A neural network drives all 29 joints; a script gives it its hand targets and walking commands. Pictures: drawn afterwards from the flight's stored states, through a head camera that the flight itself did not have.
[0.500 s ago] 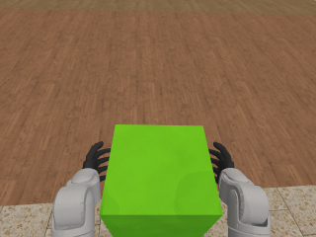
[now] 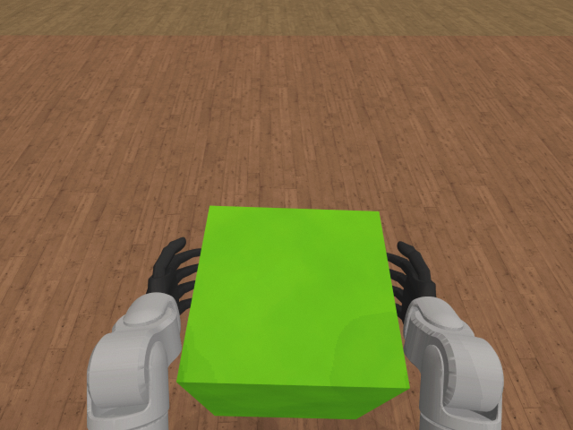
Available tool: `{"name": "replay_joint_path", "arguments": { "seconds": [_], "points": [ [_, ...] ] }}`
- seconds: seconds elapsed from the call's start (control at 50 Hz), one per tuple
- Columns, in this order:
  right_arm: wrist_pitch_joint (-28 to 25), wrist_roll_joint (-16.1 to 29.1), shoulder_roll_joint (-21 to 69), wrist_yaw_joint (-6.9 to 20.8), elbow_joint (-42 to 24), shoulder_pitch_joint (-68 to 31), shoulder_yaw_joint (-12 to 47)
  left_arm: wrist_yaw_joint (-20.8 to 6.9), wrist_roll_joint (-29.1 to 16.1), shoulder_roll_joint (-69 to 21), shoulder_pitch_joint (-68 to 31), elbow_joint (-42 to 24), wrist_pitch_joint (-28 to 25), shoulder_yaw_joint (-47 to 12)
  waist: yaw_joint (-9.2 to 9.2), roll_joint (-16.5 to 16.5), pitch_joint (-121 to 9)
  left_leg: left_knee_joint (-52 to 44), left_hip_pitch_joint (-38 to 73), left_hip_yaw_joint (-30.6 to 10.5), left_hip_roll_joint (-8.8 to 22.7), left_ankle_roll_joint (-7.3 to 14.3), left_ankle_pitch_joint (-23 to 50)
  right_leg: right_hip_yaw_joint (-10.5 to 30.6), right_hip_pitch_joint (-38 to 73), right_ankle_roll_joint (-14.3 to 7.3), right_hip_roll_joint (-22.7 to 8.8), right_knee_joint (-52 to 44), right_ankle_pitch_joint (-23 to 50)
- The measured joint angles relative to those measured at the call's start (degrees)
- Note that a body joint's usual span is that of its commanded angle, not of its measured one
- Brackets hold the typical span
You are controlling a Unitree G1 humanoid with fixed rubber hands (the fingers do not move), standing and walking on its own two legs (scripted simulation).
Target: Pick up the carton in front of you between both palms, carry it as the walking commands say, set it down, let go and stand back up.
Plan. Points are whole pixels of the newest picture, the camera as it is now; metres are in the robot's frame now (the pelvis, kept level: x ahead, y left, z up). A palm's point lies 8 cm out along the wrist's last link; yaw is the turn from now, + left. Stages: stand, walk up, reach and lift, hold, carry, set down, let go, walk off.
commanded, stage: carry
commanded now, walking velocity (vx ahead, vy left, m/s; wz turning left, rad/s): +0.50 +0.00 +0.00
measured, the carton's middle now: (289, 322) +0.28 +0.00 +0.04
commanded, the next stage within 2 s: none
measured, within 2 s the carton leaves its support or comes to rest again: neither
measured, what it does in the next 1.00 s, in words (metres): walks ahead: left foot, then right foot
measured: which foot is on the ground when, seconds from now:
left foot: up 0.00-0.04, down 0.06-0.56, up 0.58-0.94, down 0.96-1.00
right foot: down 0.00-0.08, up 0.10-0.52, down 0.54-0.96, up 0.98-1.00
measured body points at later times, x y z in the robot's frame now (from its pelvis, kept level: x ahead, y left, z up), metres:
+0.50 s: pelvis +0.32 +0.01 +0.00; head +0.36 +0.02 +0.45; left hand +0.72 +0.16 +0.17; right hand +0.71 -0.14 +0.17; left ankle +0.19 +0.09 -0.73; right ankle +0.47 -0.09 -0.69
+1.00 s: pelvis +0.65 +0.01 +0.02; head +0.72 +0.01 +0.46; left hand +1.05 +0.16 +0.17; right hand +1.05 -0.15 +0.17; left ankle +0.77 +0.09 -0.69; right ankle +0.50 -0.07 -0.68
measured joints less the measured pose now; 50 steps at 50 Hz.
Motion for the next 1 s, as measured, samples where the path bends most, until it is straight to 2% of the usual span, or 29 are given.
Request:
{"name": "replay_joint_path", "arguments": {
  "seconds": [0.04, 0.06, 0.08, 0.12, 0.14, 0.16, 0.2, 0.28, 0.36, 0.44, 0.5, 0.54, 0.56, 0.58, 0.62, 0.64, 0.68, 0.74, 0.82, 0.88, 0.92, 0.96, 0.98, 1.0],
  "points": [
    [1.27, 0.40, 0.11, -0.07, -0.28, -3.60, -1.15, 0.27, 0.07, -0.26, -2.94, -1.23, 1.53, 1.29, -0.22, -0.60, 0.39, -2.63, 3.53, 1.67, -1.66, 0.86, -2.02, 0.31, 1.51, 1.06, -1.04, 5.22, -4.94],
    [1.55, 0.52, 0.17, -0.12, 0.64, -5.84, -1.54, 0.38, 0.06, 0.36, -4.83, -1.24, 2.29, 1.95, -0.92, -1.73, 0.72, -1.83, 4.71, 2.46, -2.71, 1.55, -4.45, 0.25, 0.47, 1.11, -2.63, 11.49, -7.99],
    [1.81, 0.51, -0.07, -0.26, 2.25, -8.40, -1.79, 0.53, -0.22, 1.36, -7.03, -0.45, 3.09, 2.59, -1.56, -2.80, 1.32, 1.18, 4.51, 3.06, -3.26, 2.73, -7.30, 1.31, -3.04, 0.50, -4.32, 21.40, -6.93],
    [3.16, 0.89, -1.10, -1.05, 5.72, -13.36, -2.25, 0.92, -0.96, 3.34, -11.56, 2.28, 4.88, 3.61, -2.45, -2.42, 2.77, 2.90, 5.25, 3.07, -3.10, 4.57, -9.65, 6.97, -13.51, -0.61, -3.14, 43.15, -5.25],
    [3.96, 1.19, -1.64, -1.36, 7.02, -15.35, -2.68, 1.08, -1.24, 3.97, -13.85, 3.74, 5.79, 4.08, -2.63, -2.11, 3.60, 2.14, 6.32, 2.94, -3.09, 4.90, -9.68, 8.67, -18.44, -1.45, -2.33, 50.95, -4.07],
    [4.63, 1.50, -2.14, -1.59, 8.05, -17.01, -3.20, 1.23, -1.38, 4.31, -16.04, 5.10, 6.61, 4.55, -2.73, -1.98, 4.29, 0.93, 7.59, 2.77, -3.24, 4.85, -10.27, 9.63, -22.92, -2.25, -1.98, 55.87, -2.53],
    [5.61, 2.05, -3.13, -1.80, 9.84, -20.04, -4.43, 1.49, -1.22, 4.41, -20.10, 7.68, 7.69, 5.45, -2.68, -1.78, 5.16, -2.24, 10.31, 2.42, -3.58, 4.34, -11.13, 10.30, -30.65, -3.12, -2.20, 59.02, 0.80],
    [6.05, 2.68, -4.87, -1.78, 14.92, -26.38, -6.80, 1.76, -0.62, 5.17, -26.90, 13.25, 7.96, 6.61, -2.44, -1.32, 5.62, -7.04, 15.40, 1.51, -3.83, 4.08, -12.39, 9.85, -41.67, -2.93, -3.33, 55.70, 4.94],
    [6.01, 2.71, -6.33, -1.68, 21.06, -32.23, -8.09, 1.96, -0.72, 6.81, -32.30, 18.92, 8.00, 7.53, -2.00, -1.28, 5.13, -9.72, 20.41, 0.65, -3.95, 3.62, -15.16, 8.54, -47.99, -2.40, -4.05, 49.41, 8.61],
    [6.11, 2.40, -7.58, -1.60, 26.80, -37.30, -8.79, 2.07, -1.17, 8.50, -37.22, 24.63, 8.05, 8.61, -1.87, -1.24, 4.63, -10.73, 25.44, -0.37, -4.04, 2.70, -19.30, 6.80, -48.70, -2.90, -3.40, 38.22, 11.51],
    [6.45, 2.07, -8.28, -1.58, 29.98, -40.20, -9.33, 2.10, -1.30, 9.15, -40.21, 28.26, 8.04, 9.56, -1.48, -0.64, 4.33, -9.65, 29.02, -1.07, -3.53, 1.19, -23.73, 4.54, -45.51, -4.13, -1.57, 28.39, 12.18],
    [6.80, 2.08, -9.03, -1.55, 31.34, -41.43, -10.10, 2.12, -1.02, 8.98, -42.17, 30.95, 7.59, 9.82, -0.41, -0.05, 4.67, -2.31, 29.12, -0.64, -2.13, -0.06, -27.88, 2.51, -40.67, -4.87, 0.37, 21.87, 12.69],
    [6.66, 2.25, -9.55, -1.50, 31.99, -41.92, -10.44, 2.13, -0.72, 8.61, -42.69, 31.93, 6.96, 9.87, 0.56, 0.97, 5.28, 5.47, 26.80, -1.23, -0.75, -0.15, -26.78, 1.94, -40.15, -5.09, 1.02, 23.50, 10.83],
    [6.47, 2.37, -9.91, -1.42, 32.53, -42.06, -10.86, 2.15, -0.37, 8.18, -42.90, 32.74, 6.37, 9.81, 1.66, 1.47, 6.04, 15.41, 23.10, -3.85, -0.95, -0.33, -25.71, 1.88, -39.91, -5.29, 1.44, 25.43, 8.35],
    [6.45, 2.00, -9.59, -1.28, 32.77, -41.50, -11.60, 2.54, 0.12, 7.22, -41.97, 32.94, 5.98, 9.80, 3.13, 1.31, 7.66, 34.19, 14.62, -8.65, -3.31, 0.15, -24.95, 2.39, -37.96, -5.56, 1.97, 25.38, 5.39],
    [6.65, 1.61, -9.03, -1.27, 32.11, -40.96, -11.97, 2.61, 0.07, 6.83, -41.02, 32.15, 6.01, 9.92, 3.61, 0.98, 8.49, 40.18, 10.75, -9.67, -4.12, 0.56, -24.17, 2.77, -36.53, -4.94, 2.07, 24.05, 5.43],
    [6.93, 0.64, -7.51, -1.27, 29.31, -39.75, -12.53, 2.80, -0.40, 6.10, -38.77, 29.02, 5.97, 10.19, 4.10, 0.38, 10.22, 44.52, 4.09, -10.28, -4.48, 1.18, -22.01, 3.33, -33.36, -5.13, 2.24, 20.83, 4.95],
    [6.44, -0.20, -5.25, -1.23, 23.25, -37.85, -12.79, 3.00, -0.99, 4.71, -35.76, 22.49, 5.16, 10.97, 4.33, -0.19, 12.19, 41.93, -3.70, -10.12, -3.77, 1.32, -20.33, 4.00, -28.85, -5.30, 2.18, 16.60, 3.99],
    [4.81, -0.43, -3.45, -1.25, 16.03, -35.15, -11.77, 3.18, -1.70, 3.25, -33.37, 15.33, 3.79, 11.47, 4.31, -0.26, 12.60, 33.10, -10.05, -9.30, -2.73, 1.01, -19.37, 5.05, -23.34, -4.56, 1.99, 13.50, 1.19],
    [4.32, -0.27, -3.39, -1.27, 13.44, -34.22, -11.08, 3.21, -2.13, 3.33, -33.45, 13.40, 3.62, 11.25, 4.03, 0.01, 11.52, 21.74, -10.19, -7.80, -2.63, 1.05, -15.10, 5.82, -18.71, -3.64, 1.98, 11.94, -1.76],
    [4.40, -0.25, -3.91, -1.25, 14.02, -34.56, -10.79, 3.18, -2.21, 3.93, -34.33, 14.36, 3.86, 11.02, 3.40, 0.06, 10.16, 12.94, -7.80, -5.88, -3.33, 1.59, -12.77, 6.07, -15.66, -2.96, 1.83, 11.92, -4.35],
    [4.45, -0.35, -4.51, -1.25, 17.12, -35.92, -10.37, 3.06, -2.10, 5.02, -35.29, 16.58, 4.42, 11.12, 2.04, 0.02, 8.80, 4.16, -2.62, -3.22, -4.72, 2.60, -9.85, 5.40, -14.13, -2.45, 1.16, 16.79, -7.59],
    [4.19, -0.51, -4.62, -1.25, 19.27, -36.70, -10.07, 2.84, -2.06, 5.96, -35.83, 18.04, 4.71, 11.15, 0.92, -0.76, 8.53, 3.66, -0.78, -2.53, -5.45, 3.14, -8.11, 5.29, -14.79, -2.33, 0.09, 22.53, -8.79],
    [3.90, -0.73, -4.77, -1.27, 21.44, -37.35, -9.69, 2.57, -2.10, 6.82, -36.32, 19.78, 4.86, 11.22, -0.32, -1.54, 8.34, 5.55, -0.10, -2.12, -6.01, 3.49, -10.11, 6.94, -17.11, -2.22, -0.16, 30.87, -7.00]
  ]
}}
